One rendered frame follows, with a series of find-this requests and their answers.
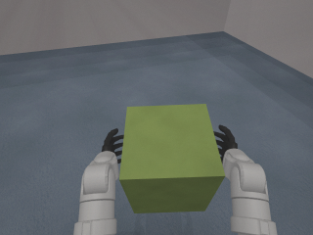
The robot right hand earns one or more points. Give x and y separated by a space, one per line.
228 138

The carton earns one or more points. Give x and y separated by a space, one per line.
170 161

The right robot forearm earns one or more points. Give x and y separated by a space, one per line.
249 194

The robot left hand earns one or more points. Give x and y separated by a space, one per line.
109 143

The left robot forearm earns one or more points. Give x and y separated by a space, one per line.
97 195

